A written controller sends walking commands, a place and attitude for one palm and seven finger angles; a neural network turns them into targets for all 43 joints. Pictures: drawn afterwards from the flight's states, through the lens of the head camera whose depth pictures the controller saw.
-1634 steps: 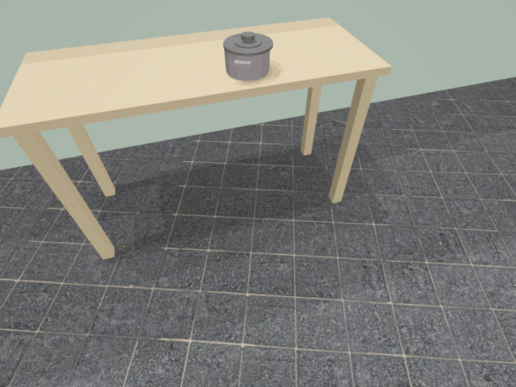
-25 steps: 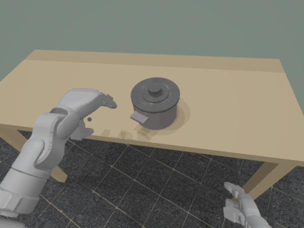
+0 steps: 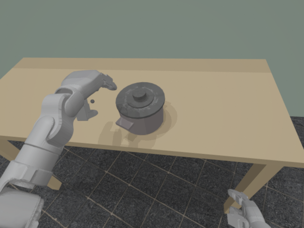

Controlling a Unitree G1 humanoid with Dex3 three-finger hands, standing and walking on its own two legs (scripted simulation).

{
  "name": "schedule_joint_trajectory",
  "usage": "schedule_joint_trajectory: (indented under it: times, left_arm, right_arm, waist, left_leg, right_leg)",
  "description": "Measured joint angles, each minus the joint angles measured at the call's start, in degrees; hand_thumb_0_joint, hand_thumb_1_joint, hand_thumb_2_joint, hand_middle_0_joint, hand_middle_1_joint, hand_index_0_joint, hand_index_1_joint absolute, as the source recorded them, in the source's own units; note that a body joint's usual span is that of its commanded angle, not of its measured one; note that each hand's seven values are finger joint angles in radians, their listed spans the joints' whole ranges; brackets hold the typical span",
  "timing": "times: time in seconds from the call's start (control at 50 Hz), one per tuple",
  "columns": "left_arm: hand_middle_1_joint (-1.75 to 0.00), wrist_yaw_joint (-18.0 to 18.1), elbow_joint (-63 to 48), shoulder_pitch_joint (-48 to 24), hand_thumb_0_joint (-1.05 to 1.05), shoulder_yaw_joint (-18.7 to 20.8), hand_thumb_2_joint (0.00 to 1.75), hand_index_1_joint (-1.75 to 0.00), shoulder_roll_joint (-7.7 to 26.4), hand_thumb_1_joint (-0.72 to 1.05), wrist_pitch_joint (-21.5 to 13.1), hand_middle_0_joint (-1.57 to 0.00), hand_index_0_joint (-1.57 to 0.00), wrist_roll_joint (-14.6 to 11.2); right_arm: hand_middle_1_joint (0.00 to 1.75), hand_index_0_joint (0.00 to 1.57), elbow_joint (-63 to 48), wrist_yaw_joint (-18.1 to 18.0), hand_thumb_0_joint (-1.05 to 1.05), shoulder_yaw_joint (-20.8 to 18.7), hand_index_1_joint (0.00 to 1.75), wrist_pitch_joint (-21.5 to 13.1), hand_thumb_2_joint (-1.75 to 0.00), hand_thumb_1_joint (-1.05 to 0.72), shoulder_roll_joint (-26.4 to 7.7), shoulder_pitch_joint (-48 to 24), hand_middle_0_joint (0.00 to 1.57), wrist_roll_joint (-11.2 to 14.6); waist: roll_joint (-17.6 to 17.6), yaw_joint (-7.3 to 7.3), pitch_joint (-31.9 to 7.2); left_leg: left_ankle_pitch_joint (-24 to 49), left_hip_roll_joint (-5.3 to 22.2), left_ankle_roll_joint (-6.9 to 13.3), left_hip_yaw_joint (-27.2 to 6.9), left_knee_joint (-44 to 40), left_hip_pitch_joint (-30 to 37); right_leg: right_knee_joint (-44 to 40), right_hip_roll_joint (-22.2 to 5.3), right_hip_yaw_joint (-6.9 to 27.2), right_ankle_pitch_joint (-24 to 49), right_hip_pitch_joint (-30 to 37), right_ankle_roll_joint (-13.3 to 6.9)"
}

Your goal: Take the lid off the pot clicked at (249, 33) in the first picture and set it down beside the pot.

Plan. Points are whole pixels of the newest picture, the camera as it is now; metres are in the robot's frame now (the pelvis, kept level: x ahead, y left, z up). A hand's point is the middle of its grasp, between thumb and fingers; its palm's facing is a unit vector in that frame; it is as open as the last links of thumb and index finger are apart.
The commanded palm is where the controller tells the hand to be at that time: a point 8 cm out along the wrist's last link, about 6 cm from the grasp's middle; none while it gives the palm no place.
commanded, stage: move the open hand above the knob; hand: left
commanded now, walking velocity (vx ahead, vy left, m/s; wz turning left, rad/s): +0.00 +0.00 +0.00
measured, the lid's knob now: (139, 93) +0.48 +0.08 +0.08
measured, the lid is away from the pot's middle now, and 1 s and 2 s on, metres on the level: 0.01 0.01 0.01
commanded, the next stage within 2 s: lower the open fingers around the knob in 1.76 s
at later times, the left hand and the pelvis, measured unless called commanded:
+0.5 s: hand (125, 89) +0.43 +0.11 +0.15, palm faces -0.23 -0.01 -0.97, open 10.3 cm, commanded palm +0.42 +0.11 +0.21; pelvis +0.02 +0.00 +0.00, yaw -1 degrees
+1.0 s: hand (134, 85) +0.46 +0.09 +0.13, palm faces -0.27 -0.02 -0.96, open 10.3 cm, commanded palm +0.44 +0.10 +0.21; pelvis +0.02 +0.01 +0.00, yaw -2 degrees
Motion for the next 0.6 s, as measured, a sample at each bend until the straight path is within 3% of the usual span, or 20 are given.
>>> schedule_joint_trajectory:
  times: [0.12,0.2,0.28,0.34,0.42,0.48,0.6]
  left_arm:
    - [-0.08,-1.84,0.69,-0.54,0.00,-5.96,1.42,-0.08,-1.43,-0.31,0.42,-0.83,-0.83,1.77]
    - [-0.08,-0.20,2.83,-4.91,0.00,-5.81,1.42,-0.08,-0.77,-0.31,-1.62,-0.84,-0.83,0.77]
    - [-0.08,1.64,9.45,-8.92,0.00,-3.95,1.42,-0.08,-3.39,-0.31,1.45,-0.83,-0.83,1.07]
    - [-0.08,1.07,8.88,-7.79,0.00,-5.33,1.42,-0.08,-4.89,-0.31,3.90,-0.83,-0.83,2.23]
    - [-0.08,-0.17,5.41,-7.14,0.00,-9.38,1.42,-0.08,-6.04,-0.31,3.34,-0.83,-0.83,2.75]
    - [-0.08,0.92,7.76,-10.13,0.00,-9.62,1.42,-0.08,-6.34,-0.31,2.28,-0.84,-0.83,1.92]
    - [-0.08,3.83,14.98,-15.79,0.00,-9.28,1.42,-0.08,-9.42,-0.31,6.27,-0.83,-0.83,2.94]
  right_arm:
    - [0.30,0.19,0.16,-0.73,0.02,0.34,0.30,0.94,-0.90,-0.91,-0.16,-1.34,0.20,0.09]
    - [0.30,0.19,0.50,-1.77,0.02,0.64,0.30,-0.57,-0.90,-0.91,0.55,-1.13,0.20,-0.30]
    - [0.30,0.19,1.07,-0.54,0.01,0.55,0.30,0.49,-0.90,-0.91,0.77,-0.28,0.20,0.28]
    - [0.30,0.19,0.65,0.49,0.01,0.14,0.30,1.58,-0.90,-0.91,0.39,0.48,0.20,0.40]
    - [0.30,0.19,1.00,0.19,0.02,-0.24,0.30,1.71,-0.90,-0.91,0.16,0.55,0.20,0.01]
    - [0.30,0.19,1.80,-0.61,0.02,0.16,0.30,1.13,-0.90,-0.91,0.58,0.17,0.20,-0.19]
    - [0.30,0.19,2.11,0.77,0.01,-0.17,0.30,1.43,-0.90,-0.91,1.24,1.16,0.20,0.10]
  waist:
    - [0.21,-0.73,0.94]
    - [-0.38,-0.92,0.85]
    - [-0.66,-1.16,-0.66]
    - [-0.18,-1.47,-1.16]
    - [0.31,-1.56,-0.61]
    - [-0.03,-1.75,-0.54]
    - [-0.61,-1.92,-1.96]
  left_leg:
    - [-0.79,0.06,0.01,0.15,0.73,0.37]
    - [-0.87,0.17,-0.12,0.38,0.59,0.22]
    - [-0.82,0.11,-0.22,0.59,0.16,-0.44]
    - [-1.18,-0.02,-0.07,0.74,0.46,-0.86]
    - [-1.93,-0.24,0.26,0.77,1.27,-0.64]
    - [-2.08,-0.28,0.33,1.06,1.27,-0.60]
    - [-1.77,-0.53,0.34,1.32,0.99,-2.08]
  right_leg:
    - [0.94,0.03,0.17,-0.83,0.21,-0.01]
    - [1.09,0.14,0.43,-0.96,-0.18,-0.17]
    - [1.07,0.08,0.66,-1.08,-1.10,-0.16]
    - [1.39,-0.06,0.82,-1.41,-1.54,-0.02]
    - [1.93,-0.30,0.86,-1.99,-1.19,0.25]
    - [2.14,-0.34,1.17,-2.11,-1.36,0.33]
    - [2.64,-0.61,1.44,-2.18,-3.23,0.38]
